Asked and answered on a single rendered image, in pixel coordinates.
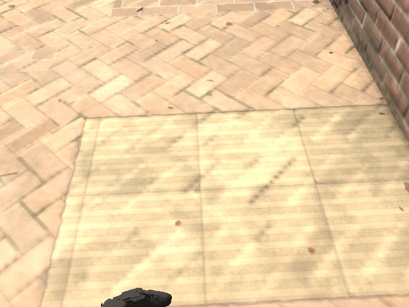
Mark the robot left hand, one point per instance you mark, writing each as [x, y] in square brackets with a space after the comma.
[139, 298]

